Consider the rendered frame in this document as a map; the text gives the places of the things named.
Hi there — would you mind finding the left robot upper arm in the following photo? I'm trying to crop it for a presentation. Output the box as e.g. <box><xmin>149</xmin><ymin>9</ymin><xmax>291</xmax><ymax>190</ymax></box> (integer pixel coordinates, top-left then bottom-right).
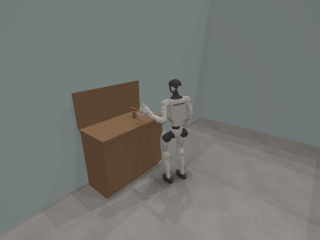
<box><xmin>160</xmin><ymin>99</ymin><xmax>170</xmax><ymax>124</ymax></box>

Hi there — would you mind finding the robot left hand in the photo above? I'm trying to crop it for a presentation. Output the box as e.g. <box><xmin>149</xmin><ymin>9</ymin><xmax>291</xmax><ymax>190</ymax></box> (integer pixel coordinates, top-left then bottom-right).
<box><xmin>140</xmin><ymin>103</ymin><xmax>150</xmax><ymax>114</ymax></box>

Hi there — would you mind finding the counter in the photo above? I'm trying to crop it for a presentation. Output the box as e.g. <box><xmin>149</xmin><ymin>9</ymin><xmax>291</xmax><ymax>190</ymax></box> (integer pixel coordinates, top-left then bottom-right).
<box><xmin>71</xmin><ymin>80</ymin><xmax>163</xmax><ymax>199</ymax></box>

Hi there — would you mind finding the left robot forearm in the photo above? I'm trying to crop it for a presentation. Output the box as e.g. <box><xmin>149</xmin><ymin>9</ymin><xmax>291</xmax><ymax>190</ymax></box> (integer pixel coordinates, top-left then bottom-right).
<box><xmin>147</xmin><ymin>111</ymin><xmax>164</xmax><ymax>123</ymax></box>

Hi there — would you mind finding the robot right hand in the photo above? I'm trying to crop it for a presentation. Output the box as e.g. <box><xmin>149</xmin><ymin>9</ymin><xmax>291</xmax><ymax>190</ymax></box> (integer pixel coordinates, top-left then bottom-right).
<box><xmin>179</xmin><ymin>122</ymin><xmax>186</xmax><ymax>128</ymax></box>

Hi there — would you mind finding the left robot thigh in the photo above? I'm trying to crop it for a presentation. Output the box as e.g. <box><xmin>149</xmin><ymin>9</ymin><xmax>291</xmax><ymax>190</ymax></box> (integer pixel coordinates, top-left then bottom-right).
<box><xmin>160</xmin><ymin>131</ymin><xmax>173</xmax><ymax>160</ymax></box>

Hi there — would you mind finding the robot torso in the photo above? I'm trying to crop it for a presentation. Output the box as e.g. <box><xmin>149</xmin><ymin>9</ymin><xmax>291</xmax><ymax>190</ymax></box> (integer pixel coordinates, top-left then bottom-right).
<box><xmin>167</xmin><ymin>95</ymin><xmax>186</xmax><ymax>138</ymax></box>

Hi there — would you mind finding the right robot forearm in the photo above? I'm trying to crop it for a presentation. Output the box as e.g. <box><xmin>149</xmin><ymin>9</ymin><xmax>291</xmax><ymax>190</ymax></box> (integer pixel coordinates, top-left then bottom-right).
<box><xmin>183</xmin><ymin>116</ymin><xmax>193</xmax><ymax>124</ymax></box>

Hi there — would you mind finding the right robot upper arm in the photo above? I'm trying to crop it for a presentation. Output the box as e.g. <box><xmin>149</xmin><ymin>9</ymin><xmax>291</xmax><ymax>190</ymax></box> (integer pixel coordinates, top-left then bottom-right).
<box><xmin>183</xmin><ymin>96</ymin><xmax>194</xmax><ymax>118</ymax></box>

